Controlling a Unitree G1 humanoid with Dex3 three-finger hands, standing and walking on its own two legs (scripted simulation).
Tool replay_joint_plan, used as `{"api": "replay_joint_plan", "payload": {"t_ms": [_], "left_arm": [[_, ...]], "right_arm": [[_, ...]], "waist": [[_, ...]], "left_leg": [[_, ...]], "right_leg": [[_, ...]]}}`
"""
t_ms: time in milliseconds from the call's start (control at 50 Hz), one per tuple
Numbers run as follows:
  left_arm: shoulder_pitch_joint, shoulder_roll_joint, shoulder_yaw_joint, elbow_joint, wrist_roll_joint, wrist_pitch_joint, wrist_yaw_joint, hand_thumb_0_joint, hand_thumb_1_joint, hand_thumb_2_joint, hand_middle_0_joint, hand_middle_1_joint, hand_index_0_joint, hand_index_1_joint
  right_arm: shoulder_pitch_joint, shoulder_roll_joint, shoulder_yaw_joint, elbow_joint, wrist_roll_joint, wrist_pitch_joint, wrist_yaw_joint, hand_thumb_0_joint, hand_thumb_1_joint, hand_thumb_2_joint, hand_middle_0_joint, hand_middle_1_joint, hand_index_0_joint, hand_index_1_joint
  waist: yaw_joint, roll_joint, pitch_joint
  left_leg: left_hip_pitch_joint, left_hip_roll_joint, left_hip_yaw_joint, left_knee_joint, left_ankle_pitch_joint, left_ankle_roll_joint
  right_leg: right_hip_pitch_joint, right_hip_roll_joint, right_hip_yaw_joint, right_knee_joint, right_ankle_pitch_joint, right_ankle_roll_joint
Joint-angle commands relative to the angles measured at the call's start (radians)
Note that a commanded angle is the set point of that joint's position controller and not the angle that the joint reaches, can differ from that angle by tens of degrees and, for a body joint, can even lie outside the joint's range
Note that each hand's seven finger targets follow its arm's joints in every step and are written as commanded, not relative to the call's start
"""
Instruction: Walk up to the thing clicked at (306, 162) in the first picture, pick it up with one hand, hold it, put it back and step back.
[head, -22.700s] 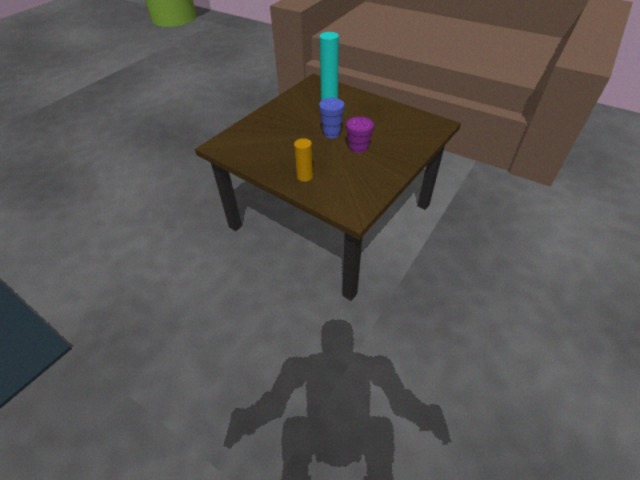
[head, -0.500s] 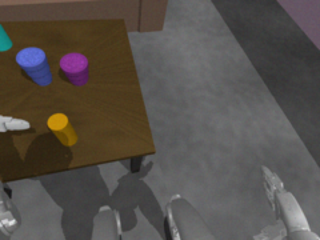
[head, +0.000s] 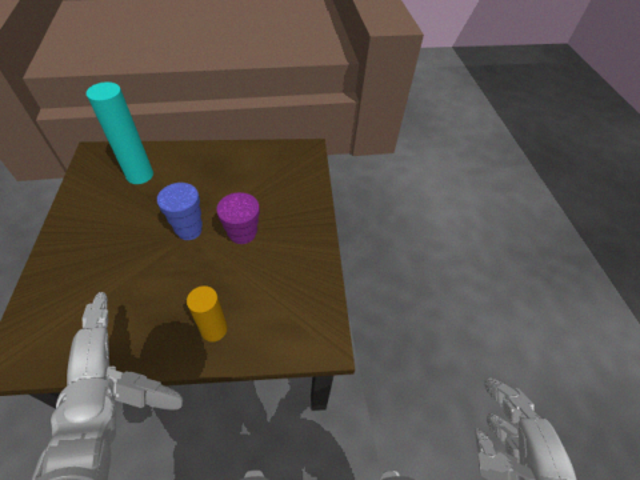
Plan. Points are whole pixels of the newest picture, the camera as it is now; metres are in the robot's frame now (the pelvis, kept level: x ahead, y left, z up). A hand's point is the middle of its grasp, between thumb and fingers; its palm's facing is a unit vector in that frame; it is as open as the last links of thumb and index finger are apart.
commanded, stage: home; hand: left
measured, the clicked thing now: (208, 315) +0.45 +0.21 -0.23
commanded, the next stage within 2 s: none
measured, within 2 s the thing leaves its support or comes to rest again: neither
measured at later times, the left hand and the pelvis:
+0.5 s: hand out of the picture +0.16 +0.16 -0.05, palm faces +0.15 -0.96 -0.23, open 17.6 cm; pelvis -0.01 -0.02 +0.00, yaw +1 degrees
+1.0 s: hand (184, 476) +0.17 +0.17 -0.05, palm faces +0.15 -0.96 -0.23, open 17.6 cm; pelvis -0.01 -0.01 +0.00, yaw +1 degrees
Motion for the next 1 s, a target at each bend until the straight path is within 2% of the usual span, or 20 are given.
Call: {"api": "replay_joint_plan", "payload": {"t_ms": [0,100,140,180,240,320,400,420,460,480,500,580,700,720,740,780,820,840,880,980], "left_arm": [[-0.022,0.147,0.013,-0.384,-0.015,-0.045,0.036,0.0,-0.606,0.025,-0.048,-0.047,-0.047,-0.048],[0.229,0.022,-0.089,-0.524,-0.028,-0.022,0.03,0.0,-0.611,0.008,-0.045,-0.042,-0.044,-0.043],[0.332,-0.012,-0.128,-0.557,-0.029,-0.009,0.024,0.0,-0.611,0.016,-0.048,-0.046,-0.047,-0.046],[0.374,-0.006,-0.131,-0.62,-0.029,-0.008,0.026,0.0,-0.611,0.021,-0.048,-0.047,-0.048,-0.047],[0.416,-0.017,-0.144,-0.672,-0.027,-0.013,0.024,0.0,-0.603,0.027,-0.049,-0.048,-0.048,-0.048],[0.449,-0.019,-0.14,-0.71,-0.024,-0.02,0.026,0.0,-0.583,0.038,-0.05,-0.05,-0.049,-0.05],[0.459,-0.02,-0.132,-0.707,-0.02,-0.028,0.029,0.0,-0.601,0.027,-0.048,-0.046,-0.047,-0.047],[0.459,-0.042,-0.156,-0.695,-0.02,-0.03,0.026,0.0,-0.576,0.042,-0.051,-0.051,-0.05,-0.052],[0.493,-0.042,-0.141,-0.684,-0.02,-0.03,0.028,0.0,-0.58,0.04,-0.051,-0.05,-0.05,-0.051],[0.512,-0.045,-0.147,-0.676,-0.022,-0.028,0.028,0.0,-0.585,0.037,-0.05,-0.049,-0.049,-0.05],[0.512,-0.054,-0.156,-0.672,-0.022,-0.031,0.026,0.0,-0.578,0.041,-0.05,-0.051,-0.05,-0.051],[0.533,-0.045,-0.141,-0.657,-0.023,-0.036,0.025,0.0,-0.58,0.041,-0.051,-0.052,-0.051,-0.052],[0.539,-0.034,-0.129,-0.684,-0.022,-0.046,0.028,0.0,-0.59,0.034,-0.049,-0.049,-0.048,-0.05],[0.523,-0.041,-0.143,-0.689,-0.022,-0.046,0.028,0.0,-0.596,0.03,-0.047,-0.047,-0.046,-0.048],[0.539,-0.035,-0.131,-0.683,-0.021,-0.045,0.029,0.0,-0.6,0.028,-0.046,-0.047,-0.046,-0.047],[0.522,-0.05,-0.155,-0.697,-0.021,-0.045,0.027,0.0,-0.602,0.026,-0.046,-0.046,-0.045,-0.046],[0.522,-0.048,-0.149,-0.708,-0.019,-0.045,0.03,0.0,-0.602,0.026,-0.045,-0.045,-0.044,-0.046],[0.526,-0.049,-0.148,-0.698,-0.02,-0.045,0.033,0.0,-0.596,0.029,-0.045,-0.046,-0.045,-0.047],[0.535,-0.048,-0.147,-0.707,-0.02,-0.045,0.033,0.0,-0.578,0.04,-0.047,-0.05,-0.047,-0.05],[0.558,-0.054,-0.145,-0.685,-0.02,-0.038,0.03,0.0,-0.575,0.042,-0.047,-0.05,-0.047,-0.05]], "right_arm": [[-0.019,-0.102,-0.08,-0.145,-0.001,-0.062,-0.035,0.0,-0.881,-0.893,0.199,0.299,0.199,0.299],[0.014,-0.092,-0.086,-0.128,0.001,-0.067,-0.045,0.0,-0.888,-0.898,0.2,0.3,0.2,0.3],[0.007,-0.094,-0.089,-0.148,0.005,-0.069,-0.046,0.0,-0.893,-0.9,0.201,0.301,0.201,0.301],[-0.011,-0.093,-0.094,-0.162,0.005,-0.069,-0.049,0.0,-0.892,-0.9,0.201,0.301,0.201,0.301],[0.003,-0.099,-0.11,-0.184,0.005,-0.074,-0.056,0.0,-0.894,-0.901,0.201,0.301,0.201,0.301],[0.015,-0.071,-0.09,-0.194,-0.002,-0.084,-0.066,0.0,-0.894,-0.901,0.201,0.301,0.201,0.301],[0.033,-0.064,-0.09,-0.194,-0.011,-0.088,-0.075,0.0,-0.893,-0.901,0.201,0.301,0.201,0.301],[0.012,-0.062,-0.081,-0.218,-0.009,-0.094,-0.076,0.0,-0.894,-0.901,0.201,0.301,0.201,0.301],[0.037,-0.061,-0.086,-0.22,-0.011,-0.096,-0.078,0.0,-0.893,-0.901,0.201,0.301,0.201,0.301],[0.023,-0.059,-0.083,-0.22,-0.01,-0.095,-0.078,0.0,-0.893,-0.901,0.201,0.301,0.201,0.301],[0.02,-0.061,-0.083,-0.227,-0.01,-0.096,-0.076,0.0,-0.894,-0.901,0.201,0.301,0.201,0.301],[0.002,-0.073,-0.093,-0.245,-0.008,-0.1,-0.074,0.0,-0.894,-0.901,0.201,0.301,0.201,0.301],[0.026,-0.063,-0.086,-0.253,-0.009,-0.096,-0.074,0.0,-0.895,-0.902,0.201,0.301,0.201,0.301],[0.023,-0.066,-0.088,-0.249,-0.008,-0.096,-0.074,0.0,-0.895,-0.902,0.201,0.301,0.201,0.301],[0.041,-0.058,-0.088,-0.233,-0.01,-0.092,-0.074,0.0,-0.895,-0.902,0.201,0.301,0.201,0.301],[0.031,-0.066,-0.089,-0.243,-0.009,-0.098,-0.073,0.0,-0.896,-0.902,0.201,0.301,0.201,0.301],[0.027,-0.065,-0.093,-0.253,-0.01,-0.097,-0.075,0.0,-0.896,-0.902,0.201,0.301,0.201,0.301],[0.029,-0.069,-0.099,-0.238,-0.008,-0.098,-0.074,0.0,-0.896,-0.902,0.201,0.301,0.201,0.301],[0.053,-0.072,-0.102,-0.239,-0.011,-0.098,-0.075,0.0,-0.897,-0.902,0.201,0.301,0.201,0.301],[0.046,-0.069,-0.104,-0.232,-0.01,-0.093,-0.075,0.0,-0.897,-0.902,0.201,0.301,0.201,0.301]], "waist": [[0.037,0.152,-0.242],[0.037,0.1,-0.185],[0.039,0.048,-0.135],[0.049,0.049,-0.12],[0.036,0.016,-0.101],[0.038,0.01,-0.075],[0.045,0.018,-0.076],[0.041,-0.004,-0.059],[0.048,-0.014,-0.081],[0.06,-0.012,-0.06],[0.055,-0.013,-0.053],[0.063,-0.031,-0.029],[0.066,-0.017,-0.08],[0.062,-0.009,-0.064],[0.068,0.004,-0.069],[0.055,0.014,-0.063],[0.063,0.006,-0.082],[0.062,0.023,-0.057],[0.059,0.034,-0.103],[0.065,0.005,-0.087]], "left_leg": [[0.256,-0.027,0.035,-0.195,0.261,-0.004],[0.263,-0.029,0.038,-0.2,0.303,-0.002],[0.238,-0.031,0.041,-0.203,0.273,0.004],[0.221,-0.037,0.045,-0.21,0.224,0.006],[0.219,-0.039,0.053,-0.204,0.2,0.009],[0.192,-0.051,0.066,-0.189,0.128,0.017],[0.178,-0.057,0.072,-0.181,0.092,0.019],[0.17,-0.059,0.077,-0.179,0.067,0.021],[0.165,-0.06,0.078,-0.166,0.077,0.023],[0.15,-0.063,0.078,-0.174,0.055,0.022],[0.147,-0.062,0.078,-0.172,0.04,0.022],[0.126,-0.059,0.075,-0.177,0.0,0.022],[0.135,-0.061,0.08,-0.156,0.072,0.021],[0.138,-0.059,0.081,-0.164,0.069,0.02],[0.143,-0.057,0.077,-0.168,0.079,0.018],[0.15,-0.054,0.074,-0.172,0.073,0.016],[0.152,-0.052,0.067,-0.176,0.074,0.016],[0.154,-0.049,0.064,-0.188,0.066,0.012],[0.173,-0.047,0.062,-0.17,0.132,0.01],[0.157,-0.049,0.064,-0.163,0.143,0.012]], "right_leg": [[0.149,0.023,-0.045,-0.109,0.238,-0.057],[0.153,0.024,-0.057,-0.11,0.268,-0.054],[0.14,0.022,-0.059,-0.119,0.246,-0.049],[0.137,0.018,-0.056,-0.126,0.202,-0.049],[0.122,0.016,-0.051,-0.128,0.184,-0.043],[0.105,0.005,-0.037,-0.144,0.127,-0.035],[0.094,0.0,-0.027,-0.147,0.091,-0.035],[0.088,-0.002,-0.022,-0.156,0.069,-0.033],[0.103,-0.006,-0.016,-0.155,0.074,-0.031],[0.093,-0.007,-0.017,-0.159,0.049,-0.032],[0.087,-0.007,-0.014,-0.165,0.026,-0.033],[0.071,-0.007,-0.009,-0.173,-0.029,-0.033],[0.094,-0.002,-0.016,-0.143,0.061,-0.034],[0.087,0.0,-0.02,-0.137,0.059,-0.035],[0.085,0.003,-0.026,-0.128,0.065,-0.037],[0.072,0.006,-0.029,-0.123,0.061,-0.039],[0.078,0.008,-0.034,-0.116,0.058,-0.041],[0.07,0.011,-0.04,-0.109,0.048,-0.044],[0.084,0.012,-0.041,-0.097,0.11,-0.044],[0.085,0.01,-0.041,-0.099,0.121,-0.043]]}}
